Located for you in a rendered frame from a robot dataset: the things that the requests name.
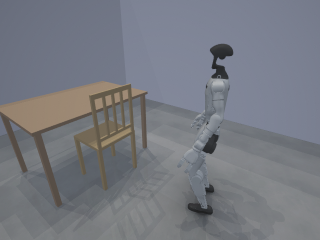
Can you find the left robot hand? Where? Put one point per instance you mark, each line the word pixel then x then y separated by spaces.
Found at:
pixel 191 157

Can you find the table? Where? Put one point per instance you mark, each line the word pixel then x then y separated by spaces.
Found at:
pixel 43 113

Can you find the robot left thigh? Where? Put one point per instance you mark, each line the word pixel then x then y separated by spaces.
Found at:
pixel 209 147

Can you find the robot right forearm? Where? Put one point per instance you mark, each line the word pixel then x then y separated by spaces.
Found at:
pixel 203 114

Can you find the left robot upper arm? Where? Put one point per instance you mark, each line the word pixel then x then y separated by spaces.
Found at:
pixel 218 91

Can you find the chair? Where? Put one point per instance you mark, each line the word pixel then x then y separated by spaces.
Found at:
pixel 108 133

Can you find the right robot shin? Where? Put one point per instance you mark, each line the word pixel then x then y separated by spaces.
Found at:
pixel 204 170

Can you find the robot left forearm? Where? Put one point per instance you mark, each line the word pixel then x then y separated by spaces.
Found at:
pixel 210 129

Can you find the right robot hand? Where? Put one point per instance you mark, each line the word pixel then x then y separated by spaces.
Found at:
pixel 201 120

